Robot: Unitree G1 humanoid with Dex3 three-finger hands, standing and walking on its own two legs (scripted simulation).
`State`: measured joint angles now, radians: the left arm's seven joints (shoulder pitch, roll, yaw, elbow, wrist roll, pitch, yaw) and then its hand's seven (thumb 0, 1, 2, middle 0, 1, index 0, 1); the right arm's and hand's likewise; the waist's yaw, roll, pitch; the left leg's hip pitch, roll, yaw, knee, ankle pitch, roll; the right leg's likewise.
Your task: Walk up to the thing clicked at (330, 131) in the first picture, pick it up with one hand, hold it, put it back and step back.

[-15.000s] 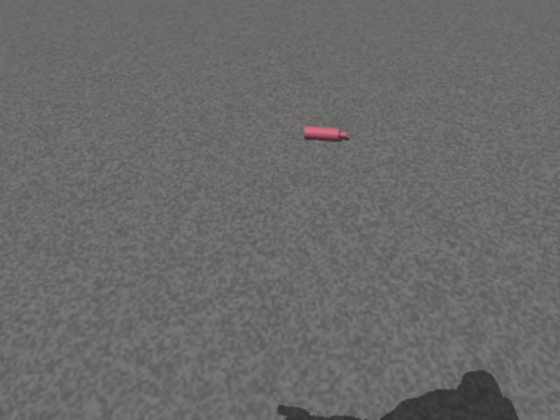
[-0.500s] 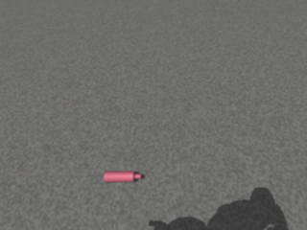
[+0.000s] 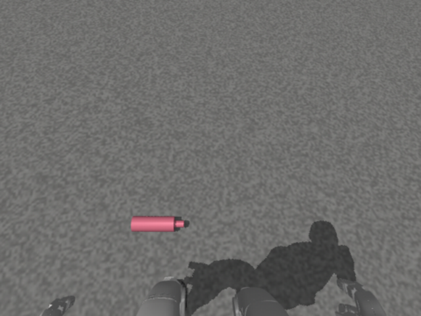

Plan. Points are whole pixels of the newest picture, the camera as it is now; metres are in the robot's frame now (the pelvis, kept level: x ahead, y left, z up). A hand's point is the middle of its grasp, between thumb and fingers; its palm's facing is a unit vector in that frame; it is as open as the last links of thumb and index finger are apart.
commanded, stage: walk up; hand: left
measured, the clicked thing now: (158, 223) +0.49 +0.22 -0.72
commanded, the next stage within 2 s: none
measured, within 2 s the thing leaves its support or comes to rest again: neither
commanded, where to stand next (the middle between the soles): +0.10 +0.00 m, yaw +0 degrees
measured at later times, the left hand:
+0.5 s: hand out of the picture +0.03 +0.26 -0.13, palm faces -0.01 -0.92 -0.40, open 7.4 cm
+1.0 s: hand out of the picture +0.00 +0.28 -0.10, palm faces +0.06 -0.86 -0.51, open 7.4 cm
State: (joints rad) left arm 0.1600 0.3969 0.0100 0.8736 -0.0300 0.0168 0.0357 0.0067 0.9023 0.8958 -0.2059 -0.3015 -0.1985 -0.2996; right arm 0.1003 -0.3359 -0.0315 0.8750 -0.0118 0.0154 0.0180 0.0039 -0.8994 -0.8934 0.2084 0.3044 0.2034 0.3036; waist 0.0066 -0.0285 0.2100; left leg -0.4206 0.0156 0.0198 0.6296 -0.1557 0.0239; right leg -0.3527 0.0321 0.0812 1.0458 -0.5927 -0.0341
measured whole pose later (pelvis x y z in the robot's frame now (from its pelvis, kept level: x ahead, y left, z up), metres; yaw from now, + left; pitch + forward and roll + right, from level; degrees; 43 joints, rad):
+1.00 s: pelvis +0.00 -0.02 +0.01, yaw +3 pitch -4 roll +0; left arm 0.34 0.41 0.06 0.95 0.03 -0.06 0.02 0.01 0.90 0.90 -0.21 -0.30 -0.20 -0.30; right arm 0.27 -0.47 -0.10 0.92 -0.03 0.05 0.08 0.00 -0.90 -0.89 0.20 0.30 0.20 0.30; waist 0.03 0.10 0.08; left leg -0.47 0.08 -0.08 0.89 -0.30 -0.02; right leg -0.22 -0.07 -0.03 0.54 -0.24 0.02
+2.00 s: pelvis +0.04 -0.02 +0.00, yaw +2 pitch -2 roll +1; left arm 0.24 0.41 0.03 0.89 0.00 -0.04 0.05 0.01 0.90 0.90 -0.21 -0.30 -0.20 -0.30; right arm 0.14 -0.40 -0.05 0.89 -0.02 0.03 0.04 0.00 -0.90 -0.89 0.21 0.30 0.20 0.30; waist 0.02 0.04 0.17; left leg -0.38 0.00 0.00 0.69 -0.26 0.03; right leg -0.25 -0.09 -0.07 0.75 -0.46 0.01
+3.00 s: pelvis +0.01 -0.04 -0.01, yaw +2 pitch -5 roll +0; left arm 0.11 0.36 0.04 0.92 0.00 -0.01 0.03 0.01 0.90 0.90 -0.21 -0.30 -0.20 -0.30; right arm 0.23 -0.44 -0.07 0.89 0.01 0.07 0.00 0.01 -0.90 -0.89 0.21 0.30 0.20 0.30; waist -0.04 0.08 0.22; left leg -0.34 -0.04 -0.10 1.09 -0.59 0.01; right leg -0.44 -0.04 -0.04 0.64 -0.12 0.00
